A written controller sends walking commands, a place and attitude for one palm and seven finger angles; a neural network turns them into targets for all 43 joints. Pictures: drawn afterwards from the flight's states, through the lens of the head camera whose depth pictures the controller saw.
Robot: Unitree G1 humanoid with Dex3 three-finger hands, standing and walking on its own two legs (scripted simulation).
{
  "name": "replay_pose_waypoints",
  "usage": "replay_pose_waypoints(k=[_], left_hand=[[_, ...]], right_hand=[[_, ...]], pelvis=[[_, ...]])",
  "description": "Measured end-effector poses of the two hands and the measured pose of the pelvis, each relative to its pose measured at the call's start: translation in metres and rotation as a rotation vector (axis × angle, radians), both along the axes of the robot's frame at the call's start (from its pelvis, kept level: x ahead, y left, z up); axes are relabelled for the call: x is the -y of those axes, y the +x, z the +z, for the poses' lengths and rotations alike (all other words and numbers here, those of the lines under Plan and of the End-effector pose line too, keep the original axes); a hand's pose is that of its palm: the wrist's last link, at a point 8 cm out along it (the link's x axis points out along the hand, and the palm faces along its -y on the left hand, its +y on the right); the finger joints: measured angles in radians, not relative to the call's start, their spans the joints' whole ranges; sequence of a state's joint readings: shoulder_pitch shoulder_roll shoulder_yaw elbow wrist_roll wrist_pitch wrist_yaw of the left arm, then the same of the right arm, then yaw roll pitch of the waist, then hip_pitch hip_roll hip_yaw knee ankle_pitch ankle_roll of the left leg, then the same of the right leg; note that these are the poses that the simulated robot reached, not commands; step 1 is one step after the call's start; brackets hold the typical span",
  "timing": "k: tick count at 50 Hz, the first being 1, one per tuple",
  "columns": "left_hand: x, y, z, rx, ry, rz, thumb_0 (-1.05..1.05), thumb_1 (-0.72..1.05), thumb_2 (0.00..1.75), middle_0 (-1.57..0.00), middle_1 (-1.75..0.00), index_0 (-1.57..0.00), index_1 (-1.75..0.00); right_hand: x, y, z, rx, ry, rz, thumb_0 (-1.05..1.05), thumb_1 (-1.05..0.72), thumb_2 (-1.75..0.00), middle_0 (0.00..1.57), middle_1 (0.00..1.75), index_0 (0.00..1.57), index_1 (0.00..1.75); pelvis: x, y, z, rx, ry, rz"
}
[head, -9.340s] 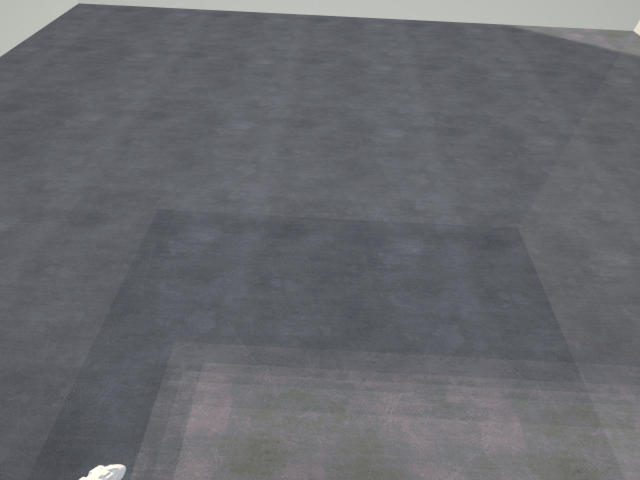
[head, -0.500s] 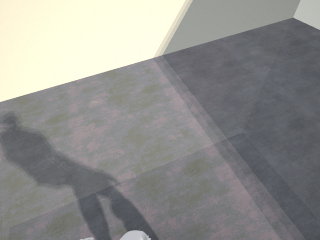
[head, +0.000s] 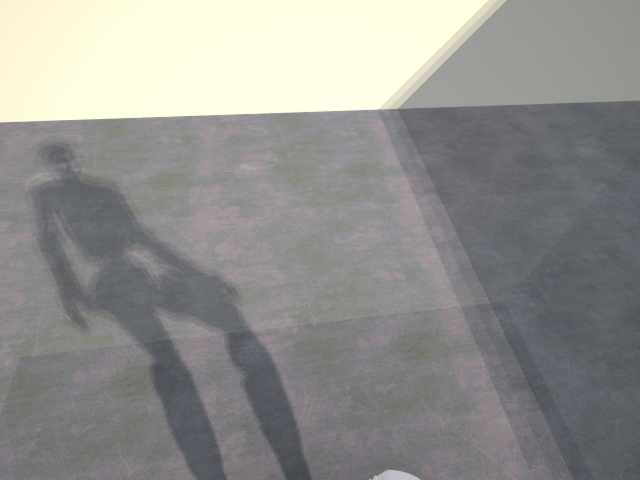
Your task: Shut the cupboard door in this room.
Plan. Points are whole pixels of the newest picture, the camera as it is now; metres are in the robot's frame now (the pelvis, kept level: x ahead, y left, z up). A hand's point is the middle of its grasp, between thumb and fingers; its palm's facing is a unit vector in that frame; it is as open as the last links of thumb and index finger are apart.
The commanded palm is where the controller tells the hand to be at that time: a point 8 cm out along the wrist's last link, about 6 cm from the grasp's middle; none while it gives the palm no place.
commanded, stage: turn or walk to find it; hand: left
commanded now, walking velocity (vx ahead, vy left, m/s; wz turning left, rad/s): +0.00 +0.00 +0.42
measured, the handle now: out of the picture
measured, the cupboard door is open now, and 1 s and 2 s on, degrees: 85 85 85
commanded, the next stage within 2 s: none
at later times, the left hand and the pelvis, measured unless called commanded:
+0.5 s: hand out of the picture +0.02 +0.15 -0.15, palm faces +0.24 -0.94 -0.26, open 7.4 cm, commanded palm none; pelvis -0.01 -0.05 +0.00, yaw +14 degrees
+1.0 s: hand out of the picture -0.06 +0.21 -0.16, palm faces +0.45 -0.86 -0.25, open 7.4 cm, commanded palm none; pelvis -0.04 -0.02 +0.00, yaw +25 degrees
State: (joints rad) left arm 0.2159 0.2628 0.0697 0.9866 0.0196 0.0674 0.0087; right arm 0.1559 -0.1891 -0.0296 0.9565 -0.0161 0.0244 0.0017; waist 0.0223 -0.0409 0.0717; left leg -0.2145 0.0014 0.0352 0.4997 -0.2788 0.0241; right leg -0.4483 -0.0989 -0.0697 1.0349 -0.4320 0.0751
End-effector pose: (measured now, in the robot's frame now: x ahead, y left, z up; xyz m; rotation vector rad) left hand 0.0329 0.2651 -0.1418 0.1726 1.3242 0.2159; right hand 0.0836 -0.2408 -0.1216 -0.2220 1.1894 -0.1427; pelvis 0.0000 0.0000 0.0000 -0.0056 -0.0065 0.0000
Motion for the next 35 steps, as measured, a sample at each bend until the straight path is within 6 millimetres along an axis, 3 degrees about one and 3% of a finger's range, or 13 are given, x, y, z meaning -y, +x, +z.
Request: replay_pose_waypoints(k=[6, 11, 14, 20, 25, 29, 35], left_hand=[[0.011, 0.017, 0.011, 0.072, 0.015, 0.008, 0.01, 0.90, 0.90, -0.20, -0.30, -0.20, -0.30], [0.034, 0.031, 0.018, 0.151, 0.038, 0.008, 0.01, 0.90, 0.90, -0.20, -0.30, -0.20, -0.30], [0.049, 0.027, 0.023, 0.184, 0.054, 0.017, 0.01, 0.90, 0.90, -0.20, -0.30, -0.20, -0.30], [0.067, -0.004, 0.030, 0.159, 0.047, 0.091, 0.00, 0.90, 0.90, -0.20, -0.30, -0.20, -0.30], [0.071, -0.035, 0.025, 0.114, 0.029, 0.156, 0.01, 0.90, 0.90, -0.20, -0.30, -0.20, -0.30], [0.064, -0.066, 0.016, 0.072, 0.012, 0.217, 0.01, 0.90, 0.90, -0.20, -0.30, -0.20, -0.30], [0.038, -0.119, -0.011, 0.009, -0.014, 0.326, 0.01, 0.90, 0.90, -0.20, -0.30, -0.20, -0.30]], right_hand=[[0.001, -0.001, -0.007, -0.014, 0.033, 0.020, 0.00, -0.91, -0.89, 0.20, 0.30, 0.21, 0.30], [0.021, -0.008, -0.025, -0.047, 0.063, 0.025, 0.00, -0.90, -0.89, 0.21, 0.30, 0.21, 0.30], [0.035, -0.010, -0.034, -0.070, 0.072, 0.033, 0.00, -0.91, -0.89, 0.20, 0.30, 0.21, 0.30], [0.051, -0.007, -0.028, -0.111, 0.061, 0.085, 0.00, -0.91, -0.90, 0.20, 0.30, 0.20, 0.30], [0.051, -0.001, -0.022, -0.140, 0.039, 0.140, 0.00, -0.91, -0.90, 0.20, 0.30, 0.20, 0.30], [0.038, 0.011, -0.018, -0.141, 0.017, 0.202, 0.00, -0.91, -0.90, 0.20, 0.30, 0.20, 0.30], [-0.002, 0.042, -0.015, -0.051, -0.019, 0.312, 0.00, -0.91, -0.90, 0.20, 0.30, 0.20, 0.30]], pelvis=[[0.008, -0.002, 0.002, -0.003, 0.006, 0.044], [0.028, -0.003, -0.005, -0.005, 0.026, 0.085], [0.038, -0.006, -0.008, 0.004, 0.023, 0.122], [0.048, -0.009, 0.001, 0.012, 0.040, 0.186], [0.048, -0.012, 0.004, 0.007, 0.043, 0.237], [0.042, -0.017, 0.002, 0.001, 0.036, 0.277], [0.019, -0.028, -0.012, -0.002, 0.004, 0.340]])
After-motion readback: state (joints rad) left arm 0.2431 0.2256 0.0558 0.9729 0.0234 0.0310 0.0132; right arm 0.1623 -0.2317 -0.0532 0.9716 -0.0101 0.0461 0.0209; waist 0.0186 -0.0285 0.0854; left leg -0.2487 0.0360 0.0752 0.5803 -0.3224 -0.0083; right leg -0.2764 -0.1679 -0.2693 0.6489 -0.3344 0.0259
